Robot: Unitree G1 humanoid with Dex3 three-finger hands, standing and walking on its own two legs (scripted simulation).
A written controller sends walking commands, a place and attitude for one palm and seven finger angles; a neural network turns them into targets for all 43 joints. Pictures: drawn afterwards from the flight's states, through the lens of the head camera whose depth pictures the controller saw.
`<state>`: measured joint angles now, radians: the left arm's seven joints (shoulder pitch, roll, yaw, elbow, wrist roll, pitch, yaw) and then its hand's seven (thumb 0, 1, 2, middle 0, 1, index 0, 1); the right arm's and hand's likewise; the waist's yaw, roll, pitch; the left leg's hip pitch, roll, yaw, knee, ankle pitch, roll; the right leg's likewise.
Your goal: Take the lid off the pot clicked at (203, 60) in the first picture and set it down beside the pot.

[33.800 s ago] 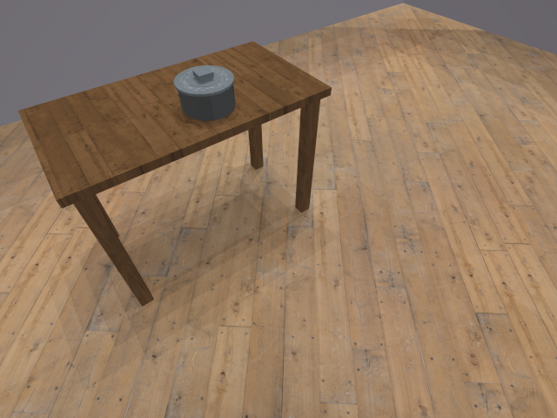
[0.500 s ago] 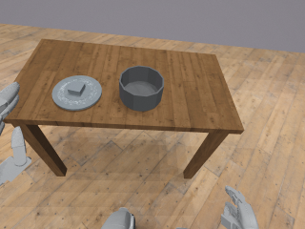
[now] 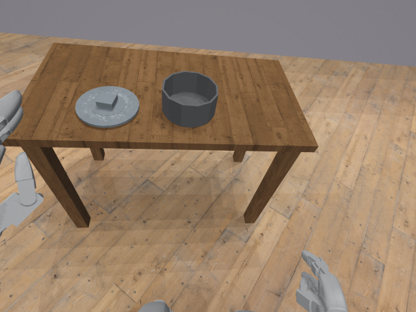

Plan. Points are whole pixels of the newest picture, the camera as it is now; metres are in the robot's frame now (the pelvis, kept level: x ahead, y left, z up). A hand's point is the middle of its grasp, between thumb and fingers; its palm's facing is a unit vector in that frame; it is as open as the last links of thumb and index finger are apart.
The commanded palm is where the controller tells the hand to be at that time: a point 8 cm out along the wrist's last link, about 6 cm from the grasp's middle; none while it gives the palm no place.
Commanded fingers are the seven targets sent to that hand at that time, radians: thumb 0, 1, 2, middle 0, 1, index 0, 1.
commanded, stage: stop stepping back and stand still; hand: left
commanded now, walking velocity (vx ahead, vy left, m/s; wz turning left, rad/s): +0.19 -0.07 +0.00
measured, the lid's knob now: (107, 100) +0.68 +0.32 -0.06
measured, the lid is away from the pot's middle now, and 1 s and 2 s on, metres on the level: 0.25 0.25 0.25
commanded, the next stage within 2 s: let the arm hang, fingers relaxed in 1.54 s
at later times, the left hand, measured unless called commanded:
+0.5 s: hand out of the picture +0.10 +0.26 +0.18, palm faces +0.37 -0.86 -0.35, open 7.4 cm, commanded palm +0.04 +0.30 +0.21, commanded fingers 0.00 0.90 0.90 -0.20 -0.30 -0.20 -0.30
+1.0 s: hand out of the picture +0.03 +0.24 -0.13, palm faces +0.14 -0.96 -0.24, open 7.4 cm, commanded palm none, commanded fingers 0.00 0.90 0.90 -0.20 -0.30 -0.20 -0.30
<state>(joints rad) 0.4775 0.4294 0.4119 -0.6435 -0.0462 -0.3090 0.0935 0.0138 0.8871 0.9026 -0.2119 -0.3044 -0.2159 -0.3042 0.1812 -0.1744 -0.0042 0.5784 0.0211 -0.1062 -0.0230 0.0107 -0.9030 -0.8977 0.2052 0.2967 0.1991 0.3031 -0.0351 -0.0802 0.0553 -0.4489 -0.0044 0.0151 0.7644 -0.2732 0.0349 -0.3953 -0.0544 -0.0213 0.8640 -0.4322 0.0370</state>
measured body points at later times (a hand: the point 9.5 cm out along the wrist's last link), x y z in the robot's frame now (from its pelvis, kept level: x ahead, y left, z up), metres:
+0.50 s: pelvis -0.09 +0.02 +0.01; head -0.10 +0.06 +0.46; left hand +0.08 +0.30 +0.20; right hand +0.05 -0.23 -0.05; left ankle -0.10 +0.11 -0.71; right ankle -0.13 -0.13 -0.71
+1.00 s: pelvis -0.09 +0.03 +0.00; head -0.10 +0.04 +0.45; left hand +0.02 +0.29 -0.11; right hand +0.01 -0.21 -0.12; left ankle -0.10 +0.11 -0.71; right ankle -0.10 -0.09 -0.69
